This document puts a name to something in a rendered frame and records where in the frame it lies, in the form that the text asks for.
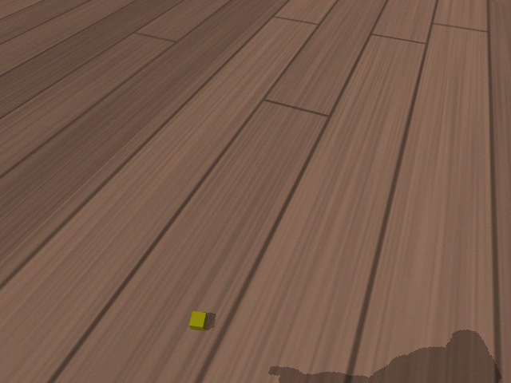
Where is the cube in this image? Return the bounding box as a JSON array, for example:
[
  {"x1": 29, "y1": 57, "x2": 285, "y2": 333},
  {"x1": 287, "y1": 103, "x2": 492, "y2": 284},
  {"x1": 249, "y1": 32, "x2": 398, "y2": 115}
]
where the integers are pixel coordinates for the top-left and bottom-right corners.
[{"x1": 189, "y1": 311, "x2": 208, "y2": 331}]

